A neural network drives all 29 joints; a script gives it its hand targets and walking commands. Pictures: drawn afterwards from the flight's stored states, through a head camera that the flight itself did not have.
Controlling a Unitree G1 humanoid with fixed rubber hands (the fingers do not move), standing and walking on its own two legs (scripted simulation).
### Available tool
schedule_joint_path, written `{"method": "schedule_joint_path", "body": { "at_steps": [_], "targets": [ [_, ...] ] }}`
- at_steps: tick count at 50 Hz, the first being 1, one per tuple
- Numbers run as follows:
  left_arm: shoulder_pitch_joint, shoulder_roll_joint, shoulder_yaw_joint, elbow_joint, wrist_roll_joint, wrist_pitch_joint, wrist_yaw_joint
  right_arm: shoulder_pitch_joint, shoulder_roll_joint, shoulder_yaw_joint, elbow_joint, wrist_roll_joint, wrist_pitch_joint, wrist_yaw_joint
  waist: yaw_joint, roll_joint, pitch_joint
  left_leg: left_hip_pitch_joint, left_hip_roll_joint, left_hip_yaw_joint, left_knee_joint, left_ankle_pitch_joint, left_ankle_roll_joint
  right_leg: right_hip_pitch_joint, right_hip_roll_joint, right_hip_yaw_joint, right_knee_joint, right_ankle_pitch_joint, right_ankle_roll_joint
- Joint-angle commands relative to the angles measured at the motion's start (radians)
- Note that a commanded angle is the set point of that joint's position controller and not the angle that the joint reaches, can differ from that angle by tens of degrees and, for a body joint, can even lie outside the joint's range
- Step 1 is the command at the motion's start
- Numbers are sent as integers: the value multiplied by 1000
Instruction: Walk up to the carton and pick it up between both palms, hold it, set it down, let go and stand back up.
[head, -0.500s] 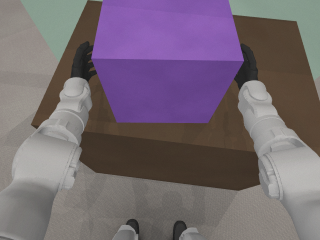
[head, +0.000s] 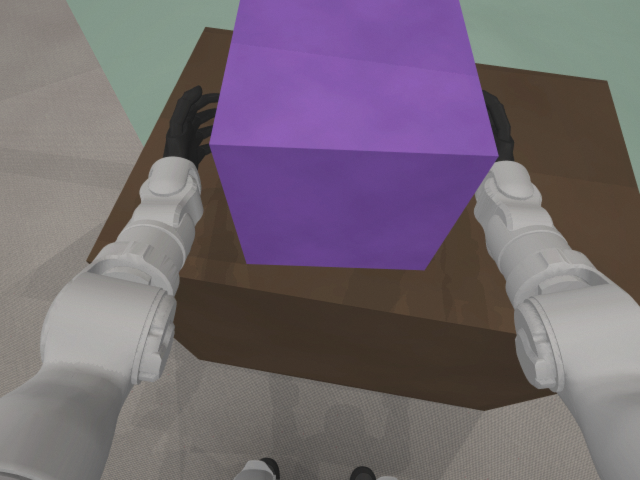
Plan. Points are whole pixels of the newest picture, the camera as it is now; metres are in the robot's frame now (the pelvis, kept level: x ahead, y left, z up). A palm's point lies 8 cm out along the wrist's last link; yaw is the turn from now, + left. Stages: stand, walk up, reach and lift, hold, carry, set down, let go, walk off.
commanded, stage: reach and lift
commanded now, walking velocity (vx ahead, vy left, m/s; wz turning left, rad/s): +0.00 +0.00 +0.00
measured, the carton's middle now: (342, 137) +0.54 +0.02 +0.05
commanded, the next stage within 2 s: none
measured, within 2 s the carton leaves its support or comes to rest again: neither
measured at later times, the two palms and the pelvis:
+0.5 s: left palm (195, 166) +0.46 +0.20 +0.07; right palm (483, 178) +0.48 -0.15 +0.07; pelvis +0.02 +0.01 +0.03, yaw +0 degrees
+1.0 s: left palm (195, 167) +0.46 +0.20 +0.07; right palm (483, 178) +0.48 -0.15 +0.07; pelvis +0.03 +0.01 +0.03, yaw +0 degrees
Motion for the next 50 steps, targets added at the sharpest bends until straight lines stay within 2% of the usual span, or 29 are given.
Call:
{"method": "schedule_joint_path", "body": {
  "at_steps": [1,2,3,7,9,12,14,17,23,34,50],
  "targets": [
    [-489,75,108,-191,102,-53,10,-505,-69,-53,-211,-76,-56,10,22,22,-858,498,-35,85,-28,544,-55,541,-12,-24,-2,554,49],
    [-489,74,137,-200,129,-54,16,-500,-54,-67,-224,-98,-57,5,27,16,-860,479,-36,90,-41,538,-52,577,-16,-17,-4,568,52],
    [-494,17,155,-203,162,-60,15,-497,24,-84,-237,-137,-54,6,30,11,-851,470,-37,94,-57,528,-42,614,-25,-13,-7,587,56],
    [-485,-122,200,-183,250,-76,-27,-470,163,-148,-263,-284,-70,32,25,12,-808,514,-36,108,-118,515,-34,668,-34,-20,-54,601,47],
    [-480,-259,204,-165,303,-92,-54,-455,327,-179,-278,-405,-87,67,18,27,-777,574,-31,111,-136,513,-36,638,-32,-37,-94,576,43],
    [-433,-501,237,-106,416,-116,-114,-401,576,-280,-212,-602,-121,140,2,41,-656,682,-19,113,-159,516,-34,595,-26,-59,-142,557,30],
    [-378,-525,263,-68,452,-139,-131,-361,586,-315,-176,-671,-148,157,-8,21,-595,666,-21,117,-182,517,-25,630,-28,-53,-162,569,24],
    [-333,-538,298,-33,490,-160,-138,-293,664,-335,-133,-754,-160,167,-13,-17,-557,586,-30,131,-248,449,11,752,-37,-50,-158,602,36],
    [-281,-536,307,0,502,-173,-136,-235,691,-348,-80,-801,-171,170,-12,-30,-481,602,-29,142,-272,456,14,750,-28,-51,-178,572,37],
    [-250,-557,289,-22,512,-172,-134,-210,711,-329,-47,-778,-186,165,-8,9,-419,673,-28,134,-243,550,3,693,-27,-57,-195,583,35],
    [-234,-575,285,-35,524,-164,-132,-200,732,-319,-65,-771,-188,161,-11,7,-430,630,-33,133,-265,503,12,746,-35,-52,-193,594,32]
  ]
}}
